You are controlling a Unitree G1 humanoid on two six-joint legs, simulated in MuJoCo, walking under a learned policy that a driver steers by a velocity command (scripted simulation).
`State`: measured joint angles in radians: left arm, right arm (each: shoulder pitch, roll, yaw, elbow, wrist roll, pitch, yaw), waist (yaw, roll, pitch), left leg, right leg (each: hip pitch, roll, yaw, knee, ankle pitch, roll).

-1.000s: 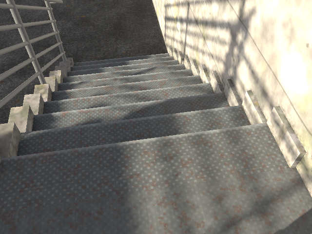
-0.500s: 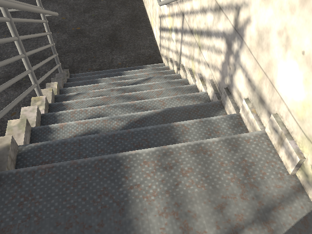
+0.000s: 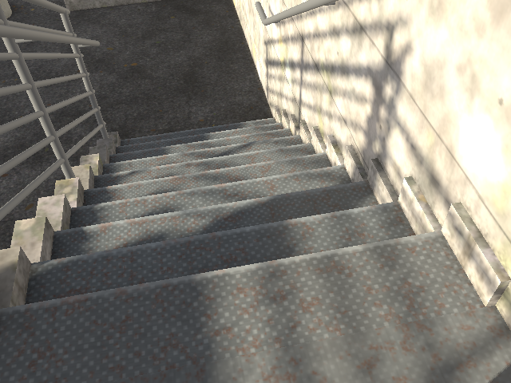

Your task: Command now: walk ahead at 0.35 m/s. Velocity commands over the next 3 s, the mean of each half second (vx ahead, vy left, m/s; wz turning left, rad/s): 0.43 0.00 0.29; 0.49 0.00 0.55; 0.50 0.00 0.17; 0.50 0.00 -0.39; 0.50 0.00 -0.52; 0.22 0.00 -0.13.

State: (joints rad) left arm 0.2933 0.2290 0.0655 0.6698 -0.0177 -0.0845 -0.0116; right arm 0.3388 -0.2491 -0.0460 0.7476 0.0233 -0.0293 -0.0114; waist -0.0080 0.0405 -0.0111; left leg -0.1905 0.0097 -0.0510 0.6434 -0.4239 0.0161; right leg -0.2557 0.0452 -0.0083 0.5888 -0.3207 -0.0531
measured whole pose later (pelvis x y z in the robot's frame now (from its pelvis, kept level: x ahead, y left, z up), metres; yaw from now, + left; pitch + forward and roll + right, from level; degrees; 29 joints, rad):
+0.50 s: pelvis +0.23 +0.06 -0.02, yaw +11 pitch +3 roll +0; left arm 0.38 0.28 0.04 0.79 -0.01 -0.07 0.01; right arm 0.08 -0.28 -0.05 0.63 0.02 -0.07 0.05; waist 0.04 0.00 0.05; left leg -0.55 -0.07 0.04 0.65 -0.15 0.10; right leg -0.14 -0.01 0.00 1.06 -0.48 0.01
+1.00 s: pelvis +0.51 +0.09 -0.01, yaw +28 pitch +2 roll -1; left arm 0.11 0.26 0.03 0.62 0.00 -0.12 -0.01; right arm 0.41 -0.29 -0.05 0.75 0.03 -0.01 -0.02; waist -0.05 0.03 -0.01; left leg -0.27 -0.11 -0.21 0.96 -0.51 0.04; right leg -0.46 0.05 0.03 0.57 -0.16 -0.01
